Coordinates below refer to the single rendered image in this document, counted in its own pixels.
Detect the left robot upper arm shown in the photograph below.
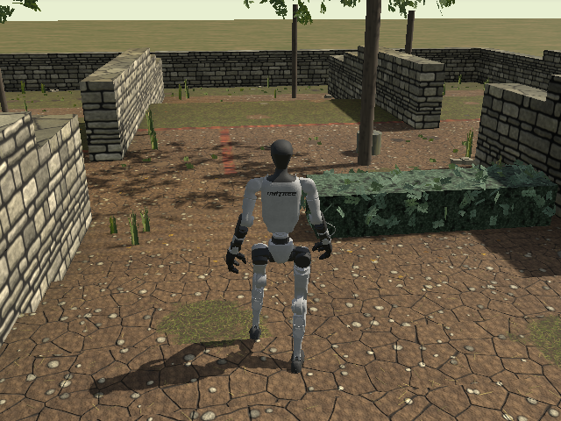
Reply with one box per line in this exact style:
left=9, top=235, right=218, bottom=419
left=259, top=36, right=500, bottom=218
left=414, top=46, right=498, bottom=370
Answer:
left=240, top=177, right=263, bottom=227

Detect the right robot shin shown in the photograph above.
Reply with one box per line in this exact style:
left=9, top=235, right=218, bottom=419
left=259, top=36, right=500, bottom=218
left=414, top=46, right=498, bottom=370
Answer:
left=292, top=299, right=307, bottom=361

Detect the robot left forearm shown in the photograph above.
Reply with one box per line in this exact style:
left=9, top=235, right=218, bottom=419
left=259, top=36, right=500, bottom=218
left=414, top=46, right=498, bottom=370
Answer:
left=229, top=214, right=248, bottom=254

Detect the right robot upper arm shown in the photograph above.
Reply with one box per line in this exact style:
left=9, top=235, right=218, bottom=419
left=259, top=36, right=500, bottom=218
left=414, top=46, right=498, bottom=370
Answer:
left=300, top=177, right=323, bottom=225

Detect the robot right forearm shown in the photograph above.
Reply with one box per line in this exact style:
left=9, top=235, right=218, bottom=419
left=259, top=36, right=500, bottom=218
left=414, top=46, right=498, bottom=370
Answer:
left=314, top=212, right=331, bottom=245

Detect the robot left foot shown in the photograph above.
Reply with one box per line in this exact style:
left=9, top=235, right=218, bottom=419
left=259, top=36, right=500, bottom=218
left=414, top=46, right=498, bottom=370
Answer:
left=249, top=325, right=261, bottom=339

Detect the right robot hand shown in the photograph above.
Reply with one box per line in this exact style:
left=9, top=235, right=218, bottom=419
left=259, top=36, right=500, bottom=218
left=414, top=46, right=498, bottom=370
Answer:
left=312, top=241, right=332, bottom=260

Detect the left robot hand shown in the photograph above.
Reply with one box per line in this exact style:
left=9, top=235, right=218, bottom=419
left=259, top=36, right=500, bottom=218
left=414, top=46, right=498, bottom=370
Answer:
left=226, top=250, right=246, bottom=274

